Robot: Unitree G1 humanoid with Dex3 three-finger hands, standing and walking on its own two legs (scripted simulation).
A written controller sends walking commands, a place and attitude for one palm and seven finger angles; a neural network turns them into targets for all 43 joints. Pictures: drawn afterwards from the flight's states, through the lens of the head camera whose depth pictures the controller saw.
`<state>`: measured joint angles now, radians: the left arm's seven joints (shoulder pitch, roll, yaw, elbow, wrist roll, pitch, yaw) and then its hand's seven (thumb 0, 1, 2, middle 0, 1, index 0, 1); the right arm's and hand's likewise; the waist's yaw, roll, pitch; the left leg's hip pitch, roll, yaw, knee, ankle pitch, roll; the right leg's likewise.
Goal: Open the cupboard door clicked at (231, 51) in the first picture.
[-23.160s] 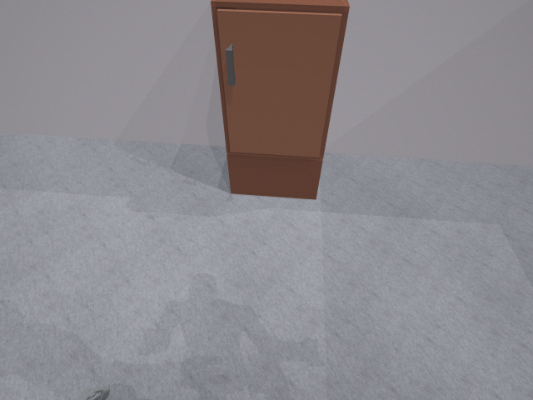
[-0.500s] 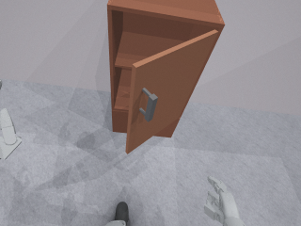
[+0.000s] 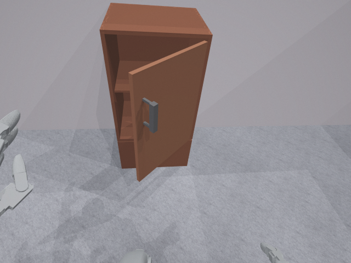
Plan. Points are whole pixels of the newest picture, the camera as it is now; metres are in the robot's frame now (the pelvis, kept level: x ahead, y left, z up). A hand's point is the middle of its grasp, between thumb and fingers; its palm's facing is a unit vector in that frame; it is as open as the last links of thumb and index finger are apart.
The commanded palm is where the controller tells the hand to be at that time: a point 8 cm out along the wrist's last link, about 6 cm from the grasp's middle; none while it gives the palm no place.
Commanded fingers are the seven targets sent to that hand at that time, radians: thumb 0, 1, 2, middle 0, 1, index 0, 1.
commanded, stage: stop stepping back and stand still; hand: left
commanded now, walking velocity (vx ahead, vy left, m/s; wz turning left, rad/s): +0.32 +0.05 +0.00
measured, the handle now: (149, 115) +0.62 +0.09 -0.03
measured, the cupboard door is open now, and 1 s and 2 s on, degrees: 43 43 43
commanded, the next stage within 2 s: let the arm hang, fingers relaxed in 0.38 s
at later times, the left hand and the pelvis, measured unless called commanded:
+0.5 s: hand (13, 186) +0.19 +0.25 +0.19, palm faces +0.37 -0.73 -0.58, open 7.4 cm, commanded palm none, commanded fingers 0.00 0.90 0.90 -0.20 -0.30 -0.20 -0.30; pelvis -0.01 +0.00 +0.01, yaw +0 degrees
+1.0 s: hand out of the picture -0.04 +0.18 -0.15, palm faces +0.12 -0.97 -0.19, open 7.2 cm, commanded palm none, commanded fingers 0.00 0.90 0.90 -0.20 -0.30 -0.20 -0.30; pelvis -0.01 +0.00 +0.02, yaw +4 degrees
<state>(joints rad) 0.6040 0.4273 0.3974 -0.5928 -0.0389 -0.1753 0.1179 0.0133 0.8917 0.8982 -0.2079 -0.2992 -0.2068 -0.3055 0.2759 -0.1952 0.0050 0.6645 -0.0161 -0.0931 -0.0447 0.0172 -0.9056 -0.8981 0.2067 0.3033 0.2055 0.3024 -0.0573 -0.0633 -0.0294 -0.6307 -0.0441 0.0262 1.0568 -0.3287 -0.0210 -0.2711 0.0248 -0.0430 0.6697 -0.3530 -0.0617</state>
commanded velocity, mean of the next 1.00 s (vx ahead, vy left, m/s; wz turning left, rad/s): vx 0.04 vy -0.03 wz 0.00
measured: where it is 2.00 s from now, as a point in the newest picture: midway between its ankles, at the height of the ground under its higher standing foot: outside the picture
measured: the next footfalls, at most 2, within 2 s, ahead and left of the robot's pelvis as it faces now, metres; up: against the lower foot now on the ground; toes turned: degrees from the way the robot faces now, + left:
left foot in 0.18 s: +0.03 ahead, +0.15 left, +0.00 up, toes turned +4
right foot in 0.48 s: +0.04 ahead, -0.07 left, +0.00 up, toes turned -5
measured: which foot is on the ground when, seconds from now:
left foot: up 0.00-0.16, down 0.18-0.48, up 0.50-0.80, down 0.82-1.00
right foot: down 0.00-0.18, up 0.20-0.46, down 0.48-1.00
